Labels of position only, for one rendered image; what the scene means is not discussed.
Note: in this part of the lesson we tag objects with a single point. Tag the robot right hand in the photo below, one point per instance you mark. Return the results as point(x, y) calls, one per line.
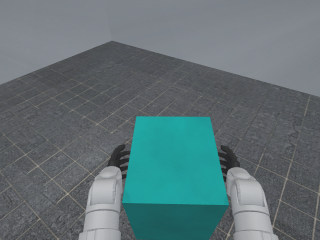
point(231, 160)

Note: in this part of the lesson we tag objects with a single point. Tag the carton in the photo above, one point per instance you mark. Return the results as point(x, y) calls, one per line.
point(174, 188)

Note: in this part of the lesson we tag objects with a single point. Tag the robot left hand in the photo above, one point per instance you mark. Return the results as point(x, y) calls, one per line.
point(116, 161)

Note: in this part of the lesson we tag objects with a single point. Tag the right robot forearm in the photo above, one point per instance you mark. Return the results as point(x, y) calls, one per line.
point(249, 206)

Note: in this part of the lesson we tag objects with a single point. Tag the left robot forearm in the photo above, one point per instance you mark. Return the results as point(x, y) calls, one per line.
point(103, 206)

